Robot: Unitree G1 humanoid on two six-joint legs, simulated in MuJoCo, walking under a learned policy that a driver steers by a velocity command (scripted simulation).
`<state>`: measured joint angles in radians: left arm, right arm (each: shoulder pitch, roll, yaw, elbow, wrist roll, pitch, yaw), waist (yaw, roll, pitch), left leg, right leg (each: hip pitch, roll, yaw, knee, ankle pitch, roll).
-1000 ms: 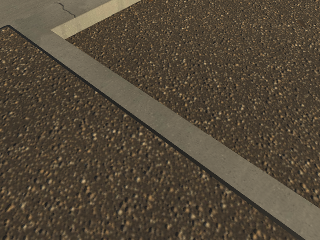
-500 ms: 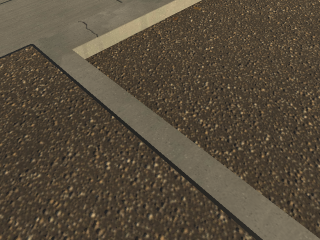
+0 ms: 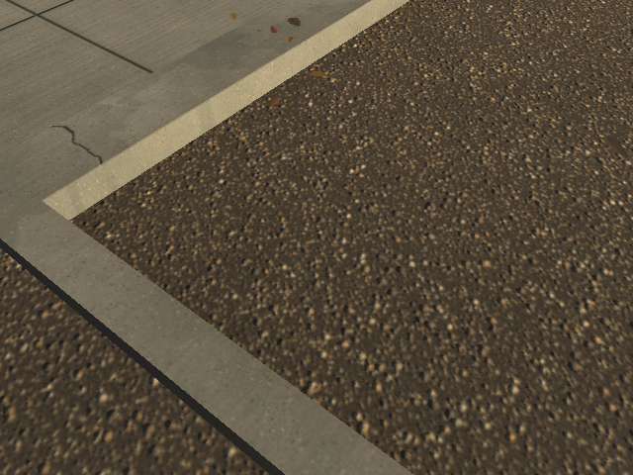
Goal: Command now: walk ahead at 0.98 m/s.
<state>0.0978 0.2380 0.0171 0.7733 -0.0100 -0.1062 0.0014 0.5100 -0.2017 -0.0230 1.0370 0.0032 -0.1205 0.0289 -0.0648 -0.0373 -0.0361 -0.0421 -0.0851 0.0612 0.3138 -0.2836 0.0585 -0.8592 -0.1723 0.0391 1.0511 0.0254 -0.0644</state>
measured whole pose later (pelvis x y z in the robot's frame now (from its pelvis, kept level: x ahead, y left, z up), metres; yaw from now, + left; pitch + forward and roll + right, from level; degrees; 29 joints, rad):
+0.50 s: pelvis +0.45 -0.05 +0.00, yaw +9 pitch -2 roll -3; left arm 0.43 0.24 0.07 0.95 0.01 -0.13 -0.04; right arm 0.20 -0.29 -0.06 0.81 0.05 -0.05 0.00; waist 0.07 0.05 0.00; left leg -0.80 0.14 -0.12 1.11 0.00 0.11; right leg 0.02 0.08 -0.20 0.27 -0.25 -0.06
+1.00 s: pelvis +0.85 +0.07 -0.04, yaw +36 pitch -1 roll -1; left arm -0.12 0.21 0.04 0.56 0.01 -0.13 -0.04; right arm 0.47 -0.18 -0.05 0.82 0.03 -0.07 -0.04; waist -0.11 -0.02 0.05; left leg -0.36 -0.19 -0.15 0.85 -0.45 0.13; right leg -0.48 -0.03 0.18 0.66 0.09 0.01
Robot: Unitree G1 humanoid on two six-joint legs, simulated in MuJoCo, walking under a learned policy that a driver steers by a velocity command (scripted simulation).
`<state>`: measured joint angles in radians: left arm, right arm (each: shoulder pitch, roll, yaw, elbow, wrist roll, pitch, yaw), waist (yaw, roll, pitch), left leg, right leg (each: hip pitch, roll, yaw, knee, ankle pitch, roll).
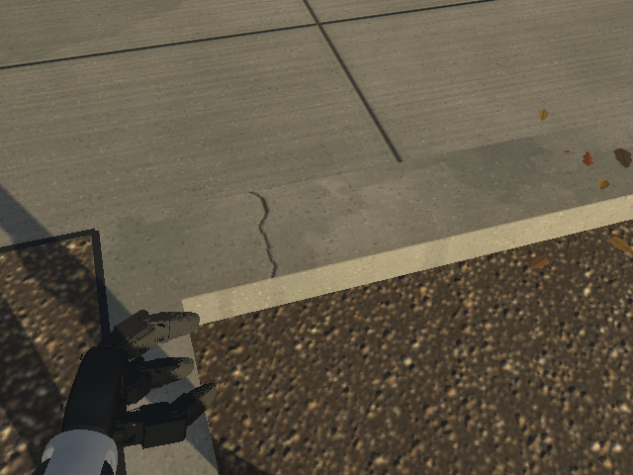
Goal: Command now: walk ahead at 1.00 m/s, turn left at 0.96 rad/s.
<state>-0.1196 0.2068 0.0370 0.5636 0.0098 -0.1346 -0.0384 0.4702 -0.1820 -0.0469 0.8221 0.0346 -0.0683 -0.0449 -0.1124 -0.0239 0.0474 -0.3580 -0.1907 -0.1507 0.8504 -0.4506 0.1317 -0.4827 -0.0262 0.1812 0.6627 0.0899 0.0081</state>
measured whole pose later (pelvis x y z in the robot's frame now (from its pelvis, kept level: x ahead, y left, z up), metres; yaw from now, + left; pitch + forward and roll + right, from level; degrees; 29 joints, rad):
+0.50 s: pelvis +0.37 -0.01 -0.09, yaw +30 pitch +4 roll -1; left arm 0.47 0.18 0.02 0.94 0.01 -0.05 0.02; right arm 0.06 -0.18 -0.02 0.51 0.04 -0.06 0.06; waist 0.02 -0.01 -0.01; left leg -0.38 0.00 0.14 0.78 -0.17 0.25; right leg -0.14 -0.09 -0.16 1.01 -0.27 0.05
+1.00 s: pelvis +0.74 +0.14 -0.10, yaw +43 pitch +1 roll -2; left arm 0.65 0.15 -0.04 1.01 0.01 -0.02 0.00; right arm -0.05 -0.04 0.11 0.42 0.03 -0.04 0.04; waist 0.05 -0.02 -0.05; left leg -1.23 -0.04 -0.10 2.28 -0.38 0.11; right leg -0.20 0.00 -0.08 0.55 -0.36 0.00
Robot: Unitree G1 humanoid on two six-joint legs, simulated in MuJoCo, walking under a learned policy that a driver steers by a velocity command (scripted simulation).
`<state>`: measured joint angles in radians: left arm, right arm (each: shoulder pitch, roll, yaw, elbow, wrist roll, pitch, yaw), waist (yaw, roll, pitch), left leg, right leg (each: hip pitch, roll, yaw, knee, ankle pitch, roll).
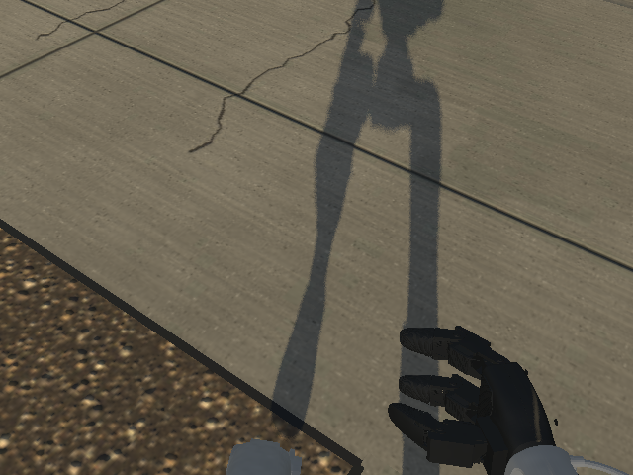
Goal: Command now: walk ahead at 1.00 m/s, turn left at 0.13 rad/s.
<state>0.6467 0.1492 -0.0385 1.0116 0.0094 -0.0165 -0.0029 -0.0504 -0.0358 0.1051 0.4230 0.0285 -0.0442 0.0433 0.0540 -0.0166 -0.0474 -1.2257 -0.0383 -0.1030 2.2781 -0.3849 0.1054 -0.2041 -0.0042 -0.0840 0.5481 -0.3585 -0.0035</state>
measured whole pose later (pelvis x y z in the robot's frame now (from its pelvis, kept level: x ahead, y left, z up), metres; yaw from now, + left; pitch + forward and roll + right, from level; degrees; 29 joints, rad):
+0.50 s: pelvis +0.39 -0.01 +0.12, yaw -17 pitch +2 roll +1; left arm 0.06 0.25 0.04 0.54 -0.04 -0.02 -0.06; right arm 0.49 -0.21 -0.02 0.94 -0.02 -0.10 -0.04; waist -0.05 -0.03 0.00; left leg 0.15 0.04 0.30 0.33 -0.47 -0.05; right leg -0.91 -0.05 -0.07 1.04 0.05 -0.09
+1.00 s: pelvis +0.81 -0.14 +0.11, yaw -47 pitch +3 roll +2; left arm 0.43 0.26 0.08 0.71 -0.02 -0.05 0.01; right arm -0.06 -0.23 -0.04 0.53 0.04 -0.15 0.00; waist 0.08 -0.02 0.00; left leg -0.53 -0.03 -0.11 0.56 -0.10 -0.05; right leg -0.08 0.12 0.33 0.76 -0.58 -0.10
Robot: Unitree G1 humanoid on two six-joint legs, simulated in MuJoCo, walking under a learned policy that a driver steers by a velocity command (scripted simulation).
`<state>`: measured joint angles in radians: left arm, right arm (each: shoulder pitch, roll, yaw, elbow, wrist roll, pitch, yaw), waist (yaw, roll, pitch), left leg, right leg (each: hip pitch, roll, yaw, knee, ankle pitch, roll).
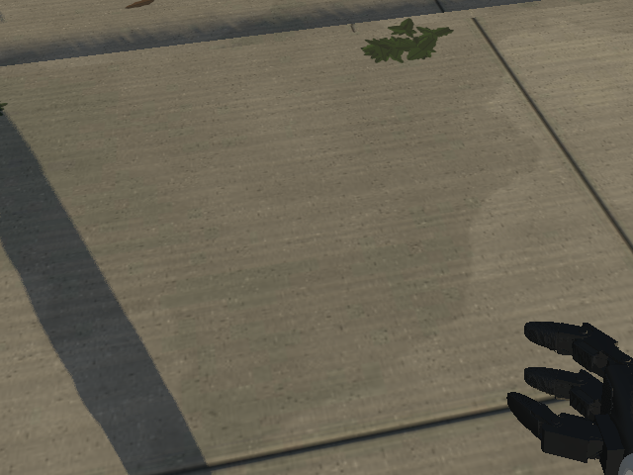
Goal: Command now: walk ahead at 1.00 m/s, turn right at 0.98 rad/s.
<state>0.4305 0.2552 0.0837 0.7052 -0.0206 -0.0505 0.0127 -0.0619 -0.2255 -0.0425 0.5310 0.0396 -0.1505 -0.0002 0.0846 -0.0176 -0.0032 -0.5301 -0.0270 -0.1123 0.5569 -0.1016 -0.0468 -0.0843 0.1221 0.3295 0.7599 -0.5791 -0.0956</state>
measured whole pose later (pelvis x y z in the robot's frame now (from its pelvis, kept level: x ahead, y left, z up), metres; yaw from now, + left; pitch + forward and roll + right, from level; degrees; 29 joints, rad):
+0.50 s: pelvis +0.39 -0.06 -0.02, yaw -28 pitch +0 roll +3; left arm 0.07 0.28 0.05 0.54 -0.03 -0.03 -0.07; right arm 0.42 -0.26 -0.04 0.85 -0.01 -0.08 -0.02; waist -0.04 -0.02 0.06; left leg 0.09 0.05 0.17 0.93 -0.43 -0.03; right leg -0.58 0.03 -0.11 0.77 -0.20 -0.20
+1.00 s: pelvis +0.68 -0.16 +0.00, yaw -17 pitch +1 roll -1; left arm 0.07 0.27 0.04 0.67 0.01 -0.02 0.02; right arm 0.23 -0.30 -0.07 0.68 -0.01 -0.05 0.05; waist -0.05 0.02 0.09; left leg -0.54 -0.12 0.01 0.60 -0.08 0.12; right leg -0.38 0.09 0.05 1.34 -0.52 0.02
